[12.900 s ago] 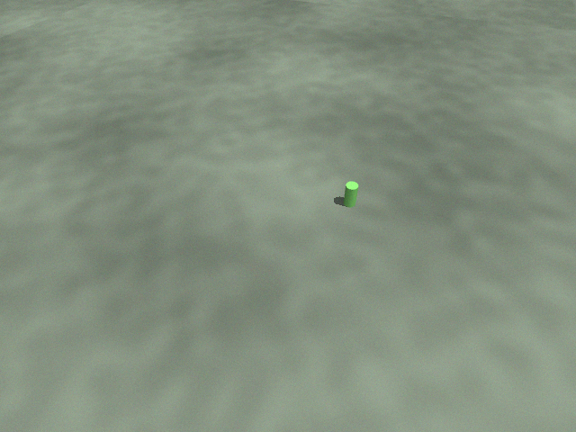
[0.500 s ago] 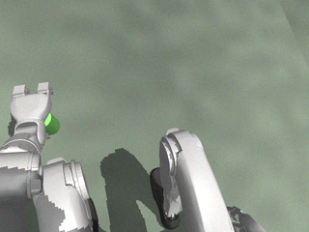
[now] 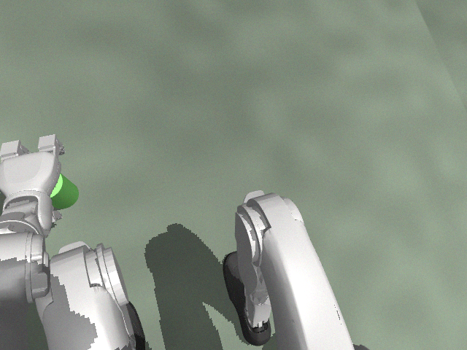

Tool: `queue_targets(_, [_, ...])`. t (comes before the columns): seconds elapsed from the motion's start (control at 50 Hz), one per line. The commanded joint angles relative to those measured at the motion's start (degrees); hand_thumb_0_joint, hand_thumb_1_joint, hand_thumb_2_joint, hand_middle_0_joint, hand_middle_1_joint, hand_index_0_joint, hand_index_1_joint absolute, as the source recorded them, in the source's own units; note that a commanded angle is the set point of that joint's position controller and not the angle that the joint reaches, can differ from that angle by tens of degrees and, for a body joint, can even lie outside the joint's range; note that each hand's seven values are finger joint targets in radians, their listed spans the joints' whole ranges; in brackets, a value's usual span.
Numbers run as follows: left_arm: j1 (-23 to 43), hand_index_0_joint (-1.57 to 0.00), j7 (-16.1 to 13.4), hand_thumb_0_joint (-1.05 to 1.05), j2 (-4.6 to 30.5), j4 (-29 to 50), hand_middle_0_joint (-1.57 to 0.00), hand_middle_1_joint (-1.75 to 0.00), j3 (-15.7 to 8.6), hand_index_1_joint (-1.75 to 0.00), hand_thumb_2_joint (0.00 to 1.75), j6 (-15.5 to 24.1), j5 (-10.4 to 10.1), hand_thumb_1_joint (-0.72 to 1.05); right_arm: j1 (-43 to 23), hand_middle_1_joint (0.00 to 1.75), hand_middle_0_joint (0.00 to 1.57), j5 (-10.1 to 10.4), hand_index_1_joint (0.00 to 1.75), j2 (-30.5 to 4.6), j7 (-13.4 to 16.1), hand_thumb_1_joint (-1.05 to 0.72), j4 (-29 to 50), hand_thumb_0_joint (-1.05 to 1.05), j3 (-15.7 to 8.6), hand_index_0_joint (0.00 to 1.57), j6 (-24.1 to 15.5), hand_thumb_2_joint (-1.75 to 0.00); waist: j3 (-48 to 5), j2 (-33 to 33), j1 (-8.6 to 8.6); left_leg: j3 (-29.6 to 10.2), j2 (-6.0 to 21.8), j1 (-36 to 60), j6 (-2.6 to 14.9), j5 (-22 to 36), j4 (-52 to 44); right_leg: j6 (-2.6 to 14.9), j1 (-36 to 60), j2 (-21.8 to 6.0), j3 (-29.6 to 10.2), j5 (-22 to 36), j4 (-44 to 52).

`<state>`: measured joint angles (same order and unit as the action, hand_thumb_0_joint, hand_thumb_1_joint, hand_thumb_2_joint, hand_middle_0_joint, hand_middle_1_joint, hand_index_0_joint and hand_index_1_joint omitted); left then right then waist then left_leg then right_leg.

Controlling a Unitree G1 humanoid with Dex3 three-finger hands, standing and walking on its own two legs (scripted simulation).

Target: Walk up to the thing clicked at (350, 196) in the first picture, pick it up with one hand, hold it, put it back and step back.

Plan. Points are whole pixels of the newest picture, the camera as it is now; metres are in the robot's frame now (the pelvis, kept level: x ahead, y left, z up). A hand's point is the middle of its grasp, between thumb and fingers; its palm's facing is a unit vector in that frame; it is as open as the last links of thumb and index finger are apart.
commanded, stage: close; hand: left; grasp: from above
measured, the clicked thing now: (54, 189) +0.44 +0.23 -0.24
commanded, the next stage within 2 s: settle in 1.86 s
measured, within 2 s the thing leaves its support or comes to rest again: neither
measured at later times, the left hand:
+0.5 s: hand (42, 193) +0.43 +0.24 -0.21, palm faces -0.43 -0.11 -0.90, open 12.3 cm
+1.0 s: hand (44, 193) +0.43 +0.24 -0.21, palm faces -0.44 -0.09 -0.89, open 11.6 cm
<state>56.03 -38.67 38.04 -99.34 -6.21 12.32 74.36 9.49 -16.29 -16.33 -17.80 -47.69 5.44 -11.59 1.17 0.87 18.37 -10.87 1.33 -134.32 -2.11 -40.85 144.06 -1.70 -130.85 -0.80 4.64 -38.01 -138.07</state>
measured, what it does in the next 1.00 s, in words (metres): stands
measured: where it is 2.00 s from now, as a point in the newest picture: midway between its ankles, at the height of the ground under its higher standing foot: (195, 339)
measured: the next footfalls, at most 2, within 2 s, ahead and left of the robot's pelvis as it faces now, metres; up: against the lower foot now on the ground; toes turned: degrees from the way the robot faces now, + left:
none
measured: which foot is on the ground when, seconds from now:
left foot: down 0.00-1.00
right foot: down 0.00-1.00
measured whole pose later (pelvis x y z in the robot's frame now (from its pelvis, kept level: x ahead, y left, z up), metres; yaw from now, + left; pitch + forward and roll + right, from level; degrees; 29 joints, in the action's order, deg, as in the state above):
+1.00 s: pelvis +0.00 +0.00 +0.00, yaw -1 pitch +29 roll -10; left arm 57.4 -40.9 39.2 -102.6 -3.3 9.9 72.1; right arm 7.8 -17.2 -18.6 -22.1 -47.1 6.6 -17.1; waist 2.6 1.6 18.9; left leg -12.1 1.3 -134.0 -1.7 -40.7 144.6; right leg -2.4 -129.7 -0.2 5.7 -37.3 -137.2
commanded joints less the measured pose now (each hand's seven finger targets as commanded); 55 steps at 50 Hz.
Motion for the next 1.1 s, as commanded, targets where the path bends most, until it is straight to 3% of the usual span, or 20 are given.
queue_targets(0.0, [16.9, -0.12, -4.3, 0.00, 10.1, 3.8, -0.07, -1.12, -0.8, -1.07, 0.98, -0.7, 0.8, -0.40, 10.7, 0.30, 0.20, -0.3, 0.30, -16.6, -0.1, -0.90, -0.3, 0.00, -4.6, 0.20, -1.1, -0.90, -33.5, -16.2, 2.69, 8.1, -1.9, 23.1, 3.26, 6.6, -14.2, 3.15, 18.7, 3.2, 6.7, 8.9, 14.6])
queue_targets(0.08, [15.6, -0.17, -5.1, 0.00, 11.1, 3.2, -0.12, -1.12, -2.1, -1.08, 1.00, -2.0, 0.1, -0.32, 9.4, 0.30, 0.20, -0.6, 0.30, -16.1, -0.9, -0.89, -0.6, 0.00, -3.9, 0.20, -1.9, -0.90, -34.1, -17.9, 1.99, 7.7, -1.5, 24.0, 3.05, 8.6, -13.9, 3.07, 20.1, 3.5, 6.8, 11.2, 14.2])
queue_targets(0.14, [17.1, -0.21, -4.8, 0.00, 10.7, 2.6, -0.15, -1.10, -1.7, -1.04, 0.93, -2.5, -0.1, -0.25, 9.6, 0.30, 0.20, -1.3, 0.30, -16.3, -1.8, -0.89, -0.4, 0.00, -3.4, 0.20, -2.6, -0.89, -33.1, -17.4, 3.65, 7.6, -1.5, 23.5, 3.19, 8.6, -13.0, 2.78, 19.8, 3.4, 7.2, 11.8, 13.5])
queue_targets(0.16, [16.0, -0.22, -4.8, 0.00, 10.9, 1.9, -0.16, -1.09, -1.9, -1.03, 0.92, -2.8, -0.5, -0.25, 9.0, 0.30, 0.20, -1.1, 0.30, -16.7, -1.7, -0.89, -0.4, 0.00, -3.5, 0.20, -2.8, -0.89, -32.5, -16.9, 2.92, 7.3, -1.5, 23.1, 3.19, 7.7, -13.4, 2.89, 18.9, 3.4, 7.3, 10.7, 13.9])
queue_targets(0.24, [16.6, -0.23, -3.6, 0.00, 10.0, 1.8, -0.16, -1.07, -0.8, -1.00, 0.87, -2.5, -1.3, -0.24, 9.2, 0.30, 0.20, -1.3, 0.30, -16.6, -2.4, -0.89, -0.1, 0.00, -3.2, 0.20, -3.5, -0.90, -31.1, -15.0, 3.96, 7.1, -1.6, 22.0, 3.55, 6.7, -12.8, 2.64, 19.1, 3.2, 7.4, 9.7, 14.2])
queue_targets(0.3, [13.6, -0.24, -3.5, 0.00, 11.2, 2.0, -0.17, -1.07, -1.6, -1.00, 0.85, -2.0, -1.7, -0.22, 9.7, 0.30, 0.20, -0.9, 0.30, -17.5, -2.6, -0.89, -0.2, 0.00, -3.6, 0.20, -3.8, -0.90, -32.3, -14.3, 2.35, 7.1, -1.6, 21.6, 3.67, 7.3, -13.2, 2.64, 21.1, 3.6, 7.0, 9.8, 15.0])
queue_targets(0.4, [14.1, -0.25, -3.3, 0.00, 9.1, 1.0, -0.19, -1.05, 0.3, -0.98, 0.85, -1.5, -1.2, -0.21, 9.4, 0.30, 0.20, -0.8, 0.30, -17.3, -3.0, -0.89, 0.2, 0.00, -3.4, 0.20, -4.2, -0.90, -30.5, -15.0, 3.21, 6.4, -1.5, 22.0, 3.43, 5.7, -13.5, 2.76, 18.6, 3.5, 7.8, 8.7, 14.0])
queue_targets(0.42, [12.4, -0.26, -3.4, 0.00, 8.9, 1.0, -0.19, -1.05, 0.1, -0.98, 0.82, -1.5, -1.4, -0.21, 9.1, 0.30, 0.20, -0.8, 0.30, -17.4, -2.9, -0.89, 0.0, 0.00, -3.5, 0.20, -4.1, -0.90, -31.5, -15.2, 2.19, 6.5, -1.5, 21.9, 3.37, 6.1, -14.1, 2.90, 19.4, 3.9, 7.7, 8.7, 14.5])
queue_targets(0.48, [14.0, -0.27, -3.6, 0.00, 8.3, 1.4, -0.20, -1.03, 1.1, -0.96, 0.81, -1.3, -0.9, -0.20, 9.6, 0.30, 0.20, -0.9, 0.30, -17.3, -3.4, -0.89, 0.5, 0.00, -3.0, 0.20, -4.3, -0.90, -31.0, -14.8, 3.24, 6.2, -1.5, 22.9, 3.31, 7.4, -13.5, 2.69, 18.8, 3.7, 8.2, 10.4, 13.6])
queue_targets(0.54, [12.8, -0.29, -4.3, 0.00, 7.6, 2.1, -0.23, -1.02, 0.7, -0.95, 0.82, -1.5, -1.1, -0.18, 9.1, 0.30, 0.20, -0.5, 0.30, -17.5, -3.4, -0.89, -0.2, 0.00, -3.7, 0.20, -4.1, -0.90, -32.8, -17.8, 1.75, 5.5, -1.2, 25.5, 2.71, 7.2, -15.5, 3.00, 18.0, 3.7, 8.4, 10.1, 13.4])
queue_targets(0.6, [16.4, -0.30, -4.5, 0.00, 6.2, 2.7, -0.24, -1.02, 2.7, -0.95, 0.81, -1.6, -1.0, -0.16, 9.1, 0.30, 0.20, -0.9, 0.30, -17.0, -3.9, -0.90, 0.3, 0.00, -3.2, 0.20, -4.5, -0.90, -31.7, -16.6, 3.92, 6.1, -1.3, 24.0, 2.91, 7.4, -13.9, 2.92, 18.7, 3.9, 8.3, 11.0, 13.6])
queue_targets(0.68, [15.7, -0.30, -4.8, 0.00, 7.4, 2.8, -0.25, -0.97, 1.8, -0.92, 0.79, -2.2, -1.6, -0.18, 9.2, 0.30, 0.20, -0.6, 0.30, -17.5, -4.1, -0.90, -0.3, 0.00, -3.3, 0.20, -5.1, -0.90, -32.4, -17.8, 3.02, 5.7, -1.1, 25.6, 2.68, 8.1, -14.6, 2.87, 18.1, 3.7, 8.3, 11.3, 13.9])
queue_targets(0.7, [16.9, -0.31, -4.5, 0.00, 6.3, 2.9, -0.26, -0.97, 3.0, -0.92, 0.79, -2.2, -1.5, -0.17, 8.9, 0.30, 0.20, -0.5, 0.30, -17.0, -4.3, -0.90, 0.0, 0.00, -3.1, 0.20, -5.3, -0.90, -31.4, -17.7, 3.93, 5.9, -1.2, 24.7, 2.73, 7.1, -14.2, 2.96, 18.1, 3.7, 8.2, 10.7, 13.7])
queue_targets(0.76, [17.5, -0.33, -4.3, 0.00, 6.6, 2.6, -0.29, -0.97, 2.6, -0.92, 0.80, -2.3, -1.8, -0.14, 9.7, 0.30, 0.20, -0.5, 0.30, -17.4, -4.6, -0.90, -0.2, 0.00, -3.0, 0.20, -5.6, -0.90, -31.5, -17.3, 4.23, 5.9, -1.3, 24.8, 2.85, 8.2, -14.0, 2.83, 18.7, 3.6, 8.4, 11.5, 13.8])
queue_targets(0.78, [16.1, -0.34, -4.4, 0.00, 7.2, 2.5, -0.29, -0.97, 2.2, -0.93, 0.81, -2.3, -2.2, -0.14, 9.1, 0.30, 0.20, -0.4, 0.30, -17.6, -4.4, -0.90, -0.2, 0.00, -3.1, 0.20, -5.6, -0.90, -32.1, -17.2, 3.26, 6.1, -1.3, 24.1, 2.90, 7.9, -14.3, 2.99, 19.5, 4.0, 8.1, 11.0, 14.5])
queue_targets(0.84, [17.1, -0.35, -4.2, 0.00, 5.5, 1.8, -0.31, -0.96, 3.6, -0.92, 0.81, -2.2, -2.3, -0.12, 9.4, 0.30, 0.20, -0.4, 0.30, -17.1, -4.6, -0.90, 0.3, 0.00, -2.6, 0.20, -5.8, -0.90, -31.2, -15.1, 4.56, 6.4, -1.4, 22.9, 3.13, 7.8, -13.3, 2.81, 19.8, 3.9, 8.0, 11.1, 14.6])
queue_targets(0.92, [15.6, -0.35, -4.1, 0.00, 8.0, 1.9, -0.32, -0.93, 2.1, -0.90, 0.80, -1.9, -2.7, -0.13, 9.4, 0.30, 0.20, -0.2, 0.30, -18.1, -4.4, -0.90, 0.1, 0.00, -3.0, 0.20, -6.1, -0.90, -32.1, -15.5, 2.99, 6.2, -1.4, 23.2, 3.09, 6.9, -13.9, 2.89, 20.7, 4.0, 7.8, 9.8, 15.0])
queue_targets(0.98, [16.6, -0.36, -4.2, 0.00, 6.2, 1.4, -0.33, -0.93, 3.4, -0.89, 0.80, -1.9, -2.7, -0.11, 9.2, 0.30, 0.20, -0.2, 0.30, -17.8, -4.4, -0.90, 0.2, 0.00, -2.6, 0.20, -6.3, -0.90, -31.1, -15.2, 4.06, 6.0, -1.4, 22.8, 3.11, 6.7, -13.8, 2.87, 19.6, 3.9, 8.1, 10.0, 14.8])
queue_targets(1.06, [15.7, -0.40, -4.5, 0.00, 7.3, 1.8, -0.35, -0.92, 2.9, -0.88, 0.76, -1.7, -2.7, -0.07, 9.1, 0.30, 0.20, -0.3, 0.30, -18.0, -4.3, -0.90, 0.1, 0.00, -2.7, 0.20, -6.4, -0.90, -31.9, -15.2, 3.17, 6.2, -1.4, 22.7, 3.05, 6.7, -13.9, 2.96, 20.3, 4.1, 7.9, 9.7, 15.1])
queue_targets(1.08, [16.1, -0.40, -4.4, 0.00, 6.4, 1.1, -0.37, -0.91, 3.5, -0.88, 0.78, -1.7, -2.5, -0.07, 9.2, 0.30, 0.20, -0.4, 0.30, -17.7, -4.5, -0.90, 0.3, 0.00, -2.4, 0.20, -6.5, -0.90, -30.8, -14.9, 4.13, 6.1, -1.4, 22.3, 3.12, 6.3, -13.6, 2.89, 19.9, 4.0, 8.0, 9.5, 14.9])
